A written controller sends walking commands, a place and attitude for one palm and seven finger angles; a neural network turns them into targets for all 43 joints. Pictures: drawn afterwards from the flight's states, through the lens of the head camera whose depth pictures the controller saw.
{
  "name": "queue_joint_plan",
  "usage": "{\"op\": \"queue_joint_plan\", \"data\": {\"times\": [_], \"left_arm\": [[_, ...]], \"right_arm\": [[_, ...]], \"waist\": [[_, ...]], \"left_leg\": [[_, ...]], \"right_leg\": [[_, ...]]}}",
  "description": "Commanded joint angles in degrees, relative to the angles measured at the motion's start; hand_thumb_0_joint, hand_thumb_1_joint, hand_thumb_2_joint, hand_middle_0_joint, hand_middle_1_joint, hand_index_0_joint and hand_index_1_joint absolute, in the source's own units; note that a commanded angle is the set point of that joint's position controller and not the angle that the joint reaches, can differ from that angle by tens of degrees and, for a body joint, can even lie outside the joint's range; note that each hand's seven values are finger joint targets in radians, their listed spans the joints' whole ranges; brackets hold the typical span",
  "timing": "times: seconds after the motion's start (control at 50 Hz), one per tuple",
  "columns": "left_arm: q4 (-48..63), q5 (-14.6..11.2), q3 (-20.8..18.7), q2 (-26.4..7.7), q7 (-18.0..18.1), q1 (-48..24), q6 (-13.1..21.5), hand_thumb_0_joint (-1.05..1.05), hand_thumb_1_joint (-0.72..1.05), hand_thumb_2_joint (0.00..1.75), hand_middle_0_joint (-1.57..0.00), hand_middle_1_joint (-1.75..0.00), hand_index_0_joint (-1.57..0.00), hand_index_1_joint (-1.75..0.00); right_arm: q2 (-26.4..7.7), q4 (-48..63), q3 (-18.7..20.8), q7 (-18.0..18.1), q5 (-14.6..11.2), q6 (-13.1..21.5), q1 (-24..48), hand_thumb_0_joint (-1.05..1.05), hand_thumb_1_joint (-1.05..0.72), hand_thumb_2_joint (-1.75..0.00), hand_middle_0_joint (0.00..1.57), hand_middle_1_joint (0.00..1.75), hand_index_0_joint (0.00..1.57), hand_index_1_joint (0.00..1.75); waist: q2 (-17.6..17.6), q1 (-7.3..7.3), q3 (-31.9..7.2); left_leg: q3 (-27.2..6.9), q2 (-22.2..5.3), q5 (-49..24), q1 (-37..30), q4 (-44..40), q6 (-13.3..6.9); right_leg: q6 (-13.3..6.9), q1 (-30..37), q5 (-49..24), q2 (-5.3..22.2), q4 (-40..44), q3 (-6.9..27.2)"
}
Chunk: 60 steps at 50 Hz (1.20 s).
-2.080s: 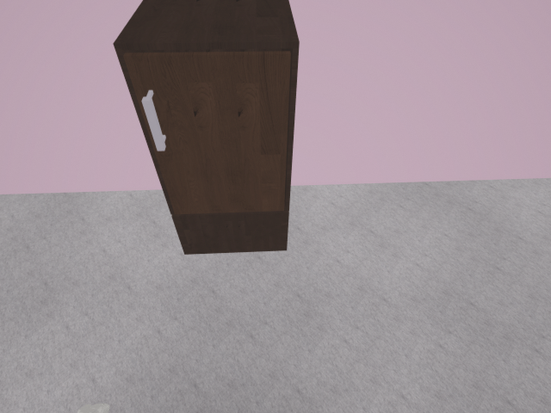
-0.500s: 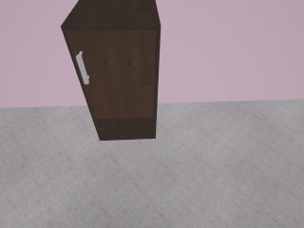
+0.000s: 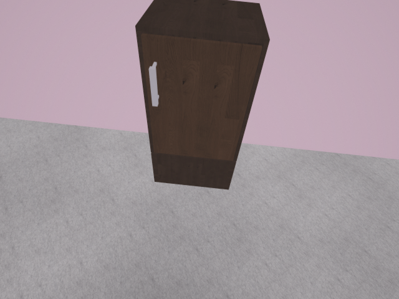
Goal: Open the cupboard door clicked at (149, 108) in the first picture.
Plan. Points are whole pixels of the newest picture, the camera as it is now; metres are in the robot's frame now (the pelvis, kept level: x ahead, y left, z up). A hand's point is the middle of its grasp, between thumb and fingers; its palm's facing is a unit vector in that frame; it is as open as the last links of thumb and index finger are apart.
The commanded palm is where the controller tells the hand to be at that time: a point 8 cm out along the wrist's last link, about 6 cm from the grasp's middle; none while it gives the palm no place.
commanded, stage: take the last steps up to it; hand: left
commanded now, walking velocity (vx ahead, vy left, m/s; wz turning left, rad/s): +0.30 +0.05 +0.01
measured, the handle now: (155, 84) +0.84 +0.22 -0.04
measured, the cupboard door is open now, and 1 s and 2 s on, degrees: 0 0 0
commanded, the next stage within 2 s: come to a stop and stand still in 0.58 s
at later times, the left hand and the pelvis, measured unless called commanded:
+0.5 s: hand (128, 251) +0.26 +0.19 -0.16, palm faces -0.05 -0.98 -0.18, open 7.4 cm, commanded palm none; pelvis +0.17 +0.02 +0.00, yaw -1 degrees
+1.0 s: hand (125, 232) +0.32 +0.22 -0.17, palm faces +0.05 -0.98 -0.21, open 7.4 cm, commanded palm none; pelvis +0.30 +0.03 +0.01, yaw -2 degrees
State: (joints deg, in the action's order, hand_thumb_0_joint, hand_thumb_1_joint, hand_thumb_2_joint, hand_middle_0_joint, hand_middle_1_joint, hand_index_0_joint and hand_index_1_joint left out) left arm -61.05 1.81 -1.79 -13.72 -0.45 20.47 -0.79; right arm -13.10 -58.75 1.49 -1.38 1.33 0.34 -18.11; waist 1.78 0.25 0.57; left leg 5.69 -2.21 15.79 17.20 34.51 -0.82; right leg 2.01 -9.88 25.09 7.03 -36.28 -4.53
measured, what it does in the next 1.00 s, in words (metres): walks ahead: right foot, then left foot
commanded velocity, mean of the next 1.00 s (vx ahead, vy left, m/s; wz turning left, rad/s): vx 0.06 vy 0.00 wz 0.00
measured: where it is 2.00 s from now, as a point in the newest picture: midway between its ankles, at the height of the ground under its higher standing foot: outside the picture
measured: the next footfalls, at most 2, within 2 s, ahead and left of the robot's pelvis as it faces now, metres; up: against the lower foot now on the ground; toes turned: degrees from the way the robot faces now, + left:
right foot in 0.54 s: +0.33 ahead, -0.10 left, +0.00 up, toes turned -8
left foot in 0.86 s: +0.40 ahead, +0.15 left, +0.00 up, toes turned +5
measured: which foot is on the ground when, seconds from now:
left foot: down 0.00-0.54, up 0.56-0.84, down 0.86-1.00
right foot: up 0.00-0.52, down 0.54-0.90, up 0.92-1.00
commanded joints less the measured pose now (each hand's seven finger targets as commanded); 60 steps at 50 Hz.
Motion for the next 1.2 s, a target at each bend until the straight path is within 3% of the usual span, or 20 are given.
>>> {"op": "queue_joint_plan", "data": {"times": [0.0, 0.04, 0.1, 0.38, 0.44, 0.48, 0.5, 0.52, 0.54, 0.58, 0.6, 0.68, 0.8, 0.82, 0.86, 0.9, 1.0, 1.12, 1.16, 1.18], "left_arm": [[8.01, -0.15, -1.30, -2.99, 0.51, -8.31, 2.04, 0.00, 0.90, 0.90, -0.20, -0.30, -0.20, -0.30], [5.18, 0.00, -1.57, -2.06, -0.23, -5.86, 2.33, 0.00, 0.90, 0.90, -0.20, -0.30, -0.20, -0.30], [2.73, -0.06, -1.26, 0.07, -0.39, -0.98, 1.98, 0.00, 0.90, 0.90, -0.20, -0.30, -0.20, -0.30], [7.02, -0.40, -1.64, 3.45, -0.29, -15.67, 2.38, 0.00, 0.90, 0.90, -0.20, -0.30, -0.20, -0.30], [7.42, -0.42, -1.75, 3.41, -0.15, -14.52, 2.88, 0.00, 0.90, 0.90, -0.20, -0.30, -0.20, -0.30], [4.45, -0.24, -2.21, 2.11, 0.14, -4.31, 3.53, 0.00, 0.90, 0.90, -0.20, -0.30, -0.20, -0.30], [2.56, -0.02, -3.01, -0.49, 0.52, 3.43, 4.21, 0.00, 0.90, 0.90, -0.20, -0.30, -0.20, -0.30], [0.71, 0.34, -4.39, -5.74, 1.31, 10.90, 5.11, 0.00, 0.90, 0.90, -0.20, -0.30, -0.20, -0.30], [-0.27, -0.78, -4.77, -9.43, 1.48, 14.28, 4.89, 0.00, 0.90, 0.90, -0.20, -0.30, -0.20, -0.30], [2.57, -0.90, -4.06, -6.64, 1.77, 3.42, 4.35, 0.00, 0.90, 0.90, -0.20, -0.30, -0.20, -0.30], [3.28, -0.85, -3.24, -2.83, 2.18, -1.10, 4.31, 0.00, 0.90, 0.90, -0.20, -0.30, -0.20, -0.30], [4.17, -0.01, -1.85, 1.03, 2.35, -5.30, 4.62, 0.00, 0.90, 0.90, -0.20, -0.30, -0.20, -0.30], [3.55, -0.68, -2.00, -3.31, 2.63, -5.32, 1.92, 0.00, 0.90, 0.90, -0.20, -0.30, -0.20, -0.30], [3.90, -0.86, -2.10, -2.71, 2.68, -4.53, 1.33, 0.00, 0.90, 0.90, -0.20, -0.30, -0.20, -0.30], [4.58, -1.23, -1.67, -0.05, 3.05, -0.52, 0.16, 0.00, 0.90, 0.90, -0.20, -0.30, -0.20, -0.30], [4.65, -1.28, -1.67, -0.94, 3.26, -0.78, -0.70, 0.00, 0.90, 0.90, -0.20, -0.30, -0.20, -0.30], [5.57, -1.07, -2.68, -1.12, 2.54, -1.88, -1.09, 0.00, 0.90, 0.90, -0.20, -0.30, -0.20, -0.30], [6.53, -1.05, -2.46, 0.41, 1.99, -0.63, -1.30, 0.00, 0.90, 0.90, -0.20, -0.30, -0.20, -0.30], [5.02, -0.61, -2.42, -0.12, 2.05, 3.67, -0.72, 0.00, 0.90, 0.90, -0.20, -0.30, -0.20, -0.30], [5.45, 0.08, -2.57, -3.35, 2.28, 2.71, -0.19, 0.00, 0.90, 0.90, -0.20, -0.30, -0.20, -0.30]], "right_arm": [[-11.22, -0.87, 2.71, 2.00, 0.06, 1.54, -13.57, 0.00, -0.90, -0.90, 0.20, 0.30, 0.20, 0.30], [-5.88, -0.12, 1.36, 2.39, -0.15, 2.62, -7.82, 0.00, -0.90, -0.90, 0.20, 0.30, 0.20, 0.30], [-2.92, -1.63, 0.84, 2.90, -0.65, 4.14, -7.66, 0.00, -0.90, -0.90, 0.20, 0.30, 0.20, 0.30], [0.86, -8.27, 0.99, 3.86, -0.12, 4.64, -16.74, 0.00, -0.90, -0.90, 0.20, 0.30, 0.20, 0.30], [-0.19, -8.54, 1.14, 3.99, 0.14, 4.31, -15.85, 0.00, -0.90, -0.90, 0.20, 0.30, 0.20, 0.30], [-1.73, -8.25, 1.30, 4.00, -0.32, 4.13, -14.06, 0.00, -0.90, -0.90, 0.20, 0.30, 0.20, 0.30], [-1.58, -7.40, 1.53, 3.73, -0.77, 4.15, -13.12, 0.00, -0.90, -0.90, 0.20, 0.30, 0.20, 0.30], [0.97, -6.02, 1.14, 3.17, -1.45, 4.56, -14.06, 0.00, -0.90, -0.90, 0.20, 0.30, 0.20, 0.30], [2.06, -4.37, 1.14, 3.09, -1.58, 4.66, -13.50, 0.00, -0.90, -0.90, 0.20, 0.30, 0.20, 0.30], [2.41, -2.49, 1.66, 2.64, -0.71, 3.44, -6.41, 0.00, -0.90, -0.90, 0.20, 0.30, 0.20, 0.30], [2.98, -2.36, 1.73, 2.27, -0.23, 2.56, -4.69, 0.00, -0.90, -0.90, 0.20, 0.30, 0.20, 0.30], [5.44, -2.85, 0.81, 2.07, 0.07, 0.44, -8.36, 0.00, -0.90, -0.90, 0.20, 0.30, 0.20, 0.30], [3.19, -1.27, 0.51, 2.64, -0.85, 0.05, -3.77, 0.00, -0.90, -0.90, 0.20, 0.30, 0.20, 0.30], [1.14, -1.08, 1.07, 2.73, -0.69, 0.19, -3.96, 0.00, -0.90, -0.90, 0.20, 0.30, 0.20, 0.30], [-5.32, 1.17, 2.26, 3.09, -0.26, 0.10, -1.73, 0.00, -0.90, -0.90, 0.20, 0.30, 0.20, 0.30], [-6.66, 1.86, 2.29, 4.18, -0.27, -0.05, 0.82, 0.00, -0.90, -0.90, 0.20, 0.30, 0.20, 0.30], [-6.96, 4.51, 3.54, 4.50, 0.03, -0.99, 6.67, 0.00, -0.90, -0.90, 0.20, 0.30, 0.20, 0.30], [-6.89, 4.89, 4.27, 3.59, 0.23, -1.55, 9.08, 0.00, -0.90, -0.90, 0.20, 0.30, 0.20, 0.30], [-5.99, 5.16, 4.29, 3.04, -0.32, -1.98, 9.79, 0.00, -0.90, -0.90, 0.20, 0.30, 0.20, 0.30], [-2.65, 5.37, 3.82, 2.64, -0.86, -2.28, 8.46, 0.00, -0.90, -0.90, 0.20, 0.30, 0.20, 0.30]], "waist": [[-11.29, -4.91, 4.70], [-5.50, -1.99, 7.10], [-5.83, -0.06, 4.20], [-5.92, -3.67, 10.38], [-6.09, -2.48, 9.74], [-5.24, 2.17, 3.94], [-2.43, 5.39, -0.52], [6.03, 7.22, -7.80], [8.35, 6.01, -10.31], [2.66, 4.10, -1.76], [-0.84, 1.78, 3.26], [3.57, -3.05, 2.48], [4.66, -1.73, -1.45], [2.14, -1.71, -1.60], [-11.52, -0.36, -2.07], [-18.48, -0.74, -2.26], [-8.70, -0.74, -5.85], [-12.95, -0.32, -5.39], [-8.21, 1.68, -5.03], [2.41, 1.04, -1.92]], "left_leg": [[-35.68, -20.20, 26.75, -11.48, -27.39, -11.35], [-25.27, -15.54, 17.24, -6.02, -27.43, -9.67], [-15.32, -11.71, -0.67, -8.60, -26.11, -9.42], [-8.10, -12.01, -24.63, -17.96, -22.76, -10.00], [-6.37, -12.22, -36.72, -17.26, -17.37, -9.20], [-3.60, -9.99, -48.40, -16.97, -5.80, -6.99], [-2.63, -8.11, -44.02, -9.75, 5.18, -5.08], [0.68, -1.76, -21.61, 4.33, 22.84, -2.43], [-0.29, 4.09, 16.22, 12.44, 39.92, -1.16], [-6.60, -1.47, 11.56, 15.66, 44.44, -1.63], [-7.64, -4.06, 7.43, 14.79, 41.79, -1.48], [-4.01, -4.63, 5.03, 5.04, 23.00, 1.18], [-1.28, -1.10, -8.16, -4.40, -3.67, 2.96], [-2.17, -2.23, -17.72, -8.07, -7.31, 2.42], [-12.58, -15.22, -44.84, -10.27, -10.12, -4.22], [-17.97, -20.50, -54.92, -7.90, -13.94, -10.84], [-11.75, -17.51, -48.54, -14.63, -10.05, -10.83], [-11.44, -15.62, -26.67, -6.13, -12.21, -8.44], [-8.78, -11.25, -10.79, 0.54, -8.51, -4.64], [-5.33, -5.34, 1.16, 5.63, -1.54, -0.91]], "right_leg": [[-4.10, -32.19, 5.43, -2.25, -32.84, 3.08], [-3.51, -29.56, -4.11, 0.44, -32.93, 3.52], [-2.01, -26.05, -9.42, 0.46, -28.31, 2.24], [-2.54, -27.88, -13.24, -1.44, -7.15, -1.12], [-4.32, -20.41, -10.08, -3.98, -2.17, -2.90], [-5.53, -7.44, -13.35, -7.62, 3.00, -5.37], [-6.83, 5.50, -18.25, -5.72, 5.61, -2.05], [-12.40, 20.40, -26.49, 9.02, 8.01, 16.93], [-19.54, 22.40, -37.49, 21.10, 15.61, 33.40], [-18.46, 5.97, -15.93, 18.39, 21.08, 29.49], [-16.03, -2.26, -11.92, 15.75, 22.89, 22.04], [-11.85, -12.23, -28.08, 9.19, 22.69, 6.02], [-8.49, -5.09, -37.54, 4.70, 10.50, 2.30], [-6.73, -6.47, -33.73, 3.35, 7.05, 2.22], [-1.81, -9.69, -9.43, -3.37, -0.51, -1.19], [-0.53, -11.15, 11.41, -5.52, -17.77, 2.55], [0.02, -17.80, 6.43, -5.54, -25.63, 5.01], [-1.09, -6.74, 1.73, -4.91, -5.96, 2.17], [-1.05, 1.72, -10.61, -5.04, 8.49, 1.02], [-2.81, 1.20, -10.43, 1.16, 17.98, 9.24]]}}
